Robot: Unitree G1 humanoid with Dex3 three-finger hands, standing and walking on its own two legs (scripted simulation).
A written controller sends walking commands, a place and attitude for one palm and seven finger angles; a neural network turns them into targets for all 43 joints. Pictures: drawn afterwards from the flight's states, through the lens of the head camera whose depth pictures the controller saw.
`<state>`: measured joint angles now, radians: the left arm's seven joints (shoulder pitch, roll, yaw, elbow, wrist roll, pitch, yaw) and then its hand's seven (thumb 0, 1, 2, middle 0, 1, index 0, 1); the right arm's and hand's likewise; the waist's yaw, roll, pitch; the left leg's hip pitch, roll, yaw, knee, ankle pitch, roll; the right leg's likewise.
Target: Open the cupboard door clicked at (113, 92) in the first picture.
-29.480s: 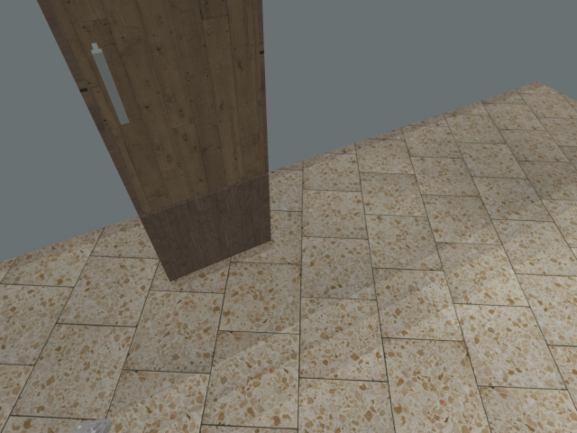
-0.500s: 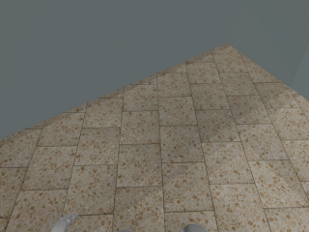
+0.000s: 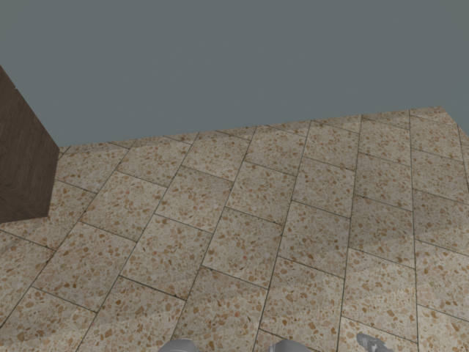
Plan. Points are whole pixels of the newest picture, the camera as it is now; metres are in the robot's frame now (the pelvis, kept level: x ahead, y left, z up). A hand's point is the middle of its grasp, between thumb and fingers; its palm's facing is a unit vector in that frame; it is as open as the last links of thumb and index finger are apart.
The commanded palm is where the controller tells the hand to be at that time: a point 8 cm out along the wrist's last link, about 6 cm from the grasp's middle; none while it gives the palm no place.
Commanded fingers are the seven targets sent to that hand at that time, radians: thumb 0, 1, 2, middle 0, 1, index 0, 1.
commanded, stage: turn to face it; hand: left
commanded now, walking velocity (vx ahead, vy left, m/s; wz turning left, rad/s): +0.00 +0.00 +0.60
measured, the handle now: out of the picture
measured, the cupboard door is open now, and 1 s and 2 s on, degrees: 40 40 40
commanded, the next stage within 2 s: take the last steps up to it in 1.32 s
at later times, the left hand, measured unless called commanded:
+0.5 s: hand out of the picture +0.05 +0.15 -0.13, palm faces +0.28 -0.92 -0.27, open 7.3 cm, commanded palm none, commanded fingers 0.00 0.90 0.90 -0.20 -0.30 -0.20 -0.30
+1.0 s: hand out of the picture +0.00 +0.19 -0.14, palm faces +0.58 -0.76 -0.30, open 7.3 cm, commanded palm none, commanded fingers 0.00 0.90 0.90 -0.20 -0.30 -0.20 -0.30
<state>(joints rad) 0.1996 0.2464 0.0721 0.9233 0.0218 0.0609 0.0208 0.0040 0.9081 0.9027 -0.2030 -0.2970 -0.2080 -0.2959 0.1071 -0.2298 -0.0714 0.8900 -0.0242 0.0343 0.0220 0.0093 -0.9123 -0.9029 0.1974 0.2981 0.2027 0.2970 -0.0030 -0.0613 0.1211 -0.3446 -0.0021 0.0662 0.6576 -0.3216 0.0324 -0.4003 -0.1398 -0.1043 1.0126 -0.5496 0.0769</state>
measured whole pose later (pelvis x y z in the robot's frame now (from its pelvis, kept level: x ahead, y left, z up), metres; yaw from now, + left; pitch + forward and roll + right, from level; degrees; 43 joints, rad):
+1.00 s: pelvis +0.04 -0.05 +0.01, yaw +36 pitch +1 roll +0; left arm 0.15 0.25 0.07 0.88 0.02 0.04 0.01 0.00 0.91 0.90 -0.20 -0.30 -0.20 -0.30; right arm 0.16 -0.23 -0.07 0.92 -0.03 0.05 0.01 0.01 -0.91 -0.90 0.20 0.30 0.21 0.30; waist -0.01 0.02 0.09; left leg -0.32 -0.02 -0.08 0.56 -0.25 -0.01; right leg -0.36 -0.05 -0.02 0.72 -0.39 0.08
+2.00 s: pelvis +0.10 +0.06 +0.02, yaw +59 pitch +1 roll +2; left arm 0.37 0.13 0.05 1.09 0.04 -0.06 0.01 0.00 0.91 0.90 -0.20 -0.30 -0.21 -0.30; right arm 0.16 -0.22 -0.06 1.02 -0.02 0.03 0.05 0.01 -0.91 -0.90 0.19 0.30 0.20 0.30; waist 0.03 -0.03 0.09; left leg -0.52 0.05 0.08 0.76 -0.25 -0.02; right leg 0.00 -0.17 -0.18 0.36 -0.35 0.08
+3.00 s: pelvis +0.16 +0.42 +0.00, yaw +57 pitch -1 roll +0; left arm 0.35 0.16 0.04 1.14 0.02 0.01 0.03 0.00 0.92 0.90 -0.20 -0.30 -0.20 -0.30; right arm 0.15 -0.16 -0.03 1.02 -0.03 -0.04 -0.01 0.01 -0.91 -0.90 0.20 0.30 0.20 0.30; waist 0.04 -0.05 0.08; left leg -0.36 0.02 0.14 0.59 -0.22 0.05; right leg -0.27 -0.11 -0.05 0.91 -0.52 0.02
